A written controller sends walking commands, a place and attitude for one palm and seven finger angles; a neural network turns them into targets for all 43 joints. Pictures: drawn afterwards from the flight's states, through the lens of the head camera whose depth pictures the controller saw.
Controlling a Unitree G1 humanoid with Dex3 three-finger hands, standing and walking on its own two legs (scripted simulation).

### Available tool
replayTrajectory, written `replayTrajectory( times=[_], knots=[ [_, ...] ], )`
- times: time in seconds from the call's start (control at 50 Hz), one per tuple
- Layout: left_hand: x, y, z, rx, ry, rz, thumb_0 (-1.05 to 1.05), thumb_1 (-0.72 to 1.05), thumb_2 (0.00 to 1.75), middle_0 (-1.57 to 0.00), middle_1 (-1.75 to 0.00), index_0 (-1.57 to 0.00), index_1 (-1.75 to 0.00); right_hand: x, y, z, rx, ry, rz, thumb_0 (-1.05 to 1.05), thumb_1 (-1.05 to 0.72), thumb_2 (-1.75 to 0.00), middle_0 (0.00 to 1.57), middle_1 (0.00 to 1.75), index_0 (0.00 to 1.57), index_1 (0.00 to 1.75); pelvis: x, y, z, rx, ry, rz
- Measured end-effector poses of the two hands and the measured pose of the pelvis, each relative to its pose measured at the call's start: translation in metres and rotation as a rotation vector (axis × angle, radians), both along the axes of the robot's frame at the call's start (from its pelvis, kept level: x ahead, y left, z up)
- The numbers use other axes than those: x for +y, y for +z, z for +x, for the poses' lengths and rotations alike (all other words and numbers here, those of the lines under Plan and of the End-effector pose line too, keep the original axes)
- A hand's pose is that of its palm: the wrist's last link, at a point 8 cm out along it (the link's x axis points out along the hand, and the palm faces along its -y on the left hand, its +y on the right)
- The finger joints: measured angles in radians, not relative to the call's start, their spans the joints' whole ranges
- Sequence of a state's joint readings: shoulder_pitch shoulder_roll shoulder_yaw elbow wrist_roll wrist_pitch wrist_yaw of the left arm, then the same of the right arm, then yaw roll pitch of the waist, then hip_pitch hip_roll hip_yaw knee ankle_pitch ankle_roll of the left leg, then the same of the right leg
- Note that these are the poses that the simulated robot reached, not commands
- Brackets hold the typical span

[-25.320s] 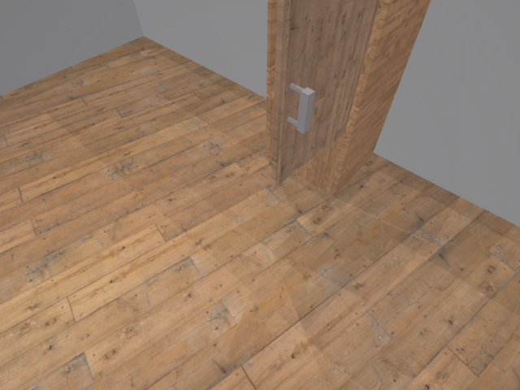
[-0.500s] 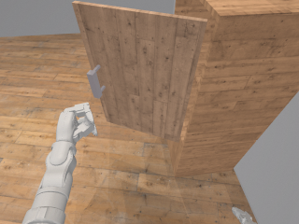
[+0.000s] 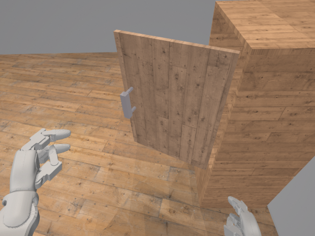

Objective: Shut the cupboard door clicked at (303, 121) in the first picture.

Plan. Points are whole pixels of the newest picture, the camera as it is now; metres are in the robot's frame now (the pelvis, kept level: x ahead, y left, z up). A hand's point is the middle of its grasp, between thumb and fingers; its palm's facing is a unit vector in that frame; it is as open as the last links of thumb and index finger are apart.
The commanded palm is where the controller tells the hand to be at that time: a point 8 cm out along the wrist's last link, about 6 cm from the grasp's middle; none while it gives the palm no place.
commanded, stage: draw the hand back to the body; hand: left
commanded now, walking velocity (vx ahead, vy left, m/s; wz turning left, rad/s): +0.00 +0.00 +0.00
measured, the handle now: (129, 102) +0.62 +0.20 -0.03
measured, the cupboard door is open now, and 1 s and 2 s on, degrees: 64 64 64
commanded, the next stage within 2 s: step back with the hand held close in 0.52 s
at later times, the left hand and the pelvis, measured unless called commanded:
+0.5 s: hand (48, 166) +0.20 +0.24 +0.15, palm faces +0.43 -0.80 -0.41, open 7.3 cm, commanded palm +0.15 +0.29 +0.17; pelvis +0.01 -0.01 +0.00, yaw +0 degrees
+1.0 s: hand (35, 162) +0.20 +0.28 +0.15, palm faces +0.34 -0.79 -0.52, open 7.4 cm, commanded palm +0.14 +0.31 +0.17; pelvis -0.01 +0.02 +0.00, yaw -2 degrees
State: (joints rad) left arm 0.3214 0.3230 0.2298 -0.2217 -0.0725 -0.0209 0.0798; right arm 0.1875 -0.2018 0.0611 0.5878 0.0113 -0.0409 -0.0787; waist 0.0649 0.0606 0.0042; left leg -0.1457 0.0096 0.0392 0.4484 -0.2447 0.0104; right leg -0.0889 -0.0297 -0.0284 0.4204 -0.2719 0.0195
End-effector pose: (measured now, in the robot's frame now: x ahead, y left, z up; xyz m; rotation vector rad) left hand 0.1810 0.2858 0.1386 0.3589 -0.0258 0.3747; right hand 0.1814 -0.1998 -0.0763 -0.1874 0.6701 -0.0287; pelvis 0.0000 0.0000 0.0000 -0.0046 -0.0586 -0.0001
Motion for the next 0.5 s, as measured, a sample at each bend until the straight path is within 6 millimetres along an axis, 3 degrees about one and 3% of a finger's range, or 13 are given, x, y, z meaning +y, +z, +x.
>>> replayTrajectory(
  times=[0.18, 0.26, 0.38, 0.5],
  knots=[
    [0.015, 0.046, -0.035, -0.084, 0.087, 0.161, 0.01, 0.9, 0.9, -0.38, -0.5, -0.39, -0.5, -0.013, -0.009, -0.002, 0.012, -0.016, -0.001, 0.02, -0.9, -0.9, 0.2, 0.3, 0.2, 0.3, -0.003, 0.0, 0.007, -0.004, 0.0, 0.002],
    [0.017, 0.042, -0.04, -0.064, 0.118, 0.156, 0.01, 0.9, 0.9, -0.3, -0.4, -0.31, -0.4, -0.02, -0.01, -0.003, 0.014, -0.021, -0.008, 0.02, -0.9, -0.9, 0.2, 0.3, 0.2, 0.3, -0.006, 0.0, 0.006, -0.004, 0.003, 0.004],
    [0.006, 0.021, -0.032, -0.02, 0.107, 0.087, 0.01, 0.9, 0.9, -0.23, -0.33, -0.24, -0.33, -0.03, -0.009, -0.004, 0.017, -0.029, -0.035, 0.02, -0.9, -0.9, 0.2, 0.3, 0.2, 0.3, -0.01, 0.0, 0.005, 0.001, 0.004, 0.007],
    [-0.006, 0.033, -0.027, -0.071, 0.05, 0.116, 0.01, 0.89, 0.9, -0.22, -0.31, -0.22, -0.31, -0.036, -0.003, -0.002, -0.02, -0.054, -0.038, 0.02, -0.9, -0.9, 0.2, 0.3, 0.2, 0.3, -0.014, 0.0, 0.009, -0.004, -0.003, 0.005]
  ],
)
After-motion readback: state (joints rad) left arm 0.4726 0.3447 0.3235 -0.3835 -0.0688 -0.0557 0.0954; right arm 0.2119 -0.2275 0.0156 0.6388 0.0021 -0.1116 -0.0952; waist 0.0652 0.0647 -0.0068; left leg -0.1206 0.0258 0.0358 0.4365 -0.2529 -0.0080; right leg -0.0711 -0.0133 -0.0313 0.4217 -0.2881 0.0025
